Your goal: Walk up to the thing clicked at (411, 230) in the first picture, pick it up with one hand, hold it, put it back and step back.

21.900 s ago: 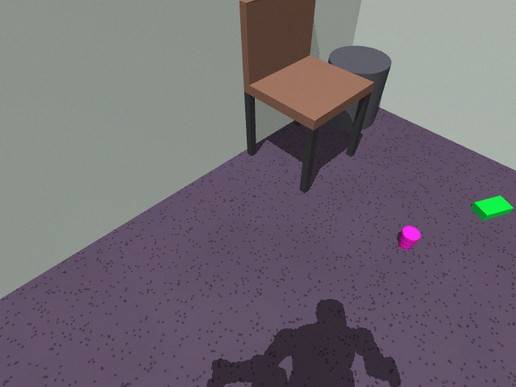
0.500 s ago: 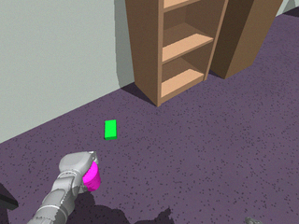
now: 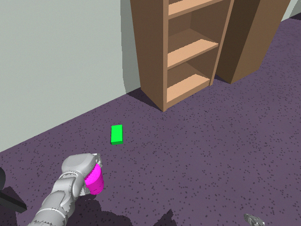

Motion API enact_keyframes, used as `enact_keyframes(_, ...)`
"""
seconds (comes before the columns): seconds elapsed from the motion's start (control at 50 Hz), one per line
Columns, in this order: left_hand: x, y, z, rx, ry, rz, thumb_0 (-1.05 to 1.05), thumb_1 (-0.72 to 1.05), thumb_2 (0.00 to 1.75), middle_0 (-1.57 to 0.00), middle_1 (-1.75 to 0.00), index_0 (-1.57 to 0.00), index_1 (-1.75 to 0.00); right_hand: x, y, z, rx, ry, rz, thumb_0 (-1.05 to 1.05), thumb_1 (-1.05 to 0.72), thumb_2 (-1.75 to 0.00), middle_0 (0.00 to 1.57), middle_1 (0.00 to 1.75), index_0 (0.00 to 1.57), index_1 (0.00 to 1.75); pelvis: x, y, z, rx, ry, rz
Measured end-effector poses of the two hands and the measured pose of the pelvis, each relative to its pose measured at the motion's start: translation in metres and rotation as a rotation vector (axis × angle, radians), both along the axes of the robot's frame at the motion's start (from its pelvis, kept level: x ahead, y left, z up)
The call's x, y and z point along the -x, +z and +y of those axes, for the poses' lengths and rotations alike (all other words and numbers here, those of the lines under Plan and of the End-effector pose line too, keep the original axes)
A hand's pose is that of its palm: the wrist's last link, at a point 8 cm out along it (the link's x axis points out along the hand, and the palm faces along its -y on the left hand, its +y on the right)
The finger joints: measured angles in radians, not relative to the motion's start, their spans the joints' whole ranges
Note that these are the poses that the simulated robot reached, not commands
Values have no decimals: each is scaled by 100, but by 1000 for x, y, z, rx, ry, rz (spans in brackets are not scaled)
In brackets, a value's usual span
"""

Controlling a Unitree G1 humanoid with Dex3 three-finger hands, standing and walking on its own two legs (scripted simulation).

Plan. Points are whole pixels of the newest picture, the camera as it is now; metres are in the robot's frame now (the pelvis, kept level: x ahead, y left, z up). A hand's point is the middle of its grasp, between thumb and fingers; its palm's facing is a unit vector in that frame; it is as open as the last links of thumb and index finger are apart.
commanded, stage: hold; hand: left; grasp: from above
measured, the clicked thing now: (92, 180) +0.30 +0.22 -0.11
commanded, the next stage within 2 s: crouch in 1.08 s
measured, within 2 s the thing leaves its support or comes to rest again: neither
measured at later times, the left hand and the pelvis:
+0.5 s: hand (84, 177) +0.29 +0.22 -0.05, palm faces -0.46 -0.06 -0.88, open 9.9 cm; pelvis +0.00 +0.00 +0.01, yaw +0 degrees
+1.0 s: hand (84, 176) +0.29 +0.21 -0.04, palm faces -0.47 -0.06 -0.88, open 10.0 cm; pelvis +0.01 -0.01 +0.01, yaw +0 degrees
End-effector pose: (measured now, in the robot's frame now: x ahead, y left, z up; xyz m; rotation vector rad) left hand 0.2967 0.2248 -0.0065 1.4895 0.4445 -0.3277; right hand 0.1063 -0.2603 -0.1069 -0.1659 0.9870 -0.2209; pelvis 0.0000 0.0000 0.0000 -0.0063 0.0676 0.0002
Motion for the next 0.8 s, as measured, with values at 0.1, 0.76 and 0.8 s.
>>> enact_keyframes(0.1,3,3,-1,2,-2,-6,0,0,71,-78,-74,-59,-71,-3,3,-1,3,5,-6,0,-91,-90,20,30,20,30,1,1,0,-1,0,-8)
enact_keyframes(0.76,0,20,-8,6,-12,3,0,0,71,-77,-76,-58,-71,-29,11,1,-17,19,-43,1,-92,-90,20,30,20,30,-5,8,-5,-6,4,-34)
enact_keyframes(0.8,1,20,-8,8,-13,2,0,0,71,-77,-76,-58,-72,-29,11,1,-16,19,-42,1,-92,-90,20,30,20,30,-6,8,-5,-6,4,-34)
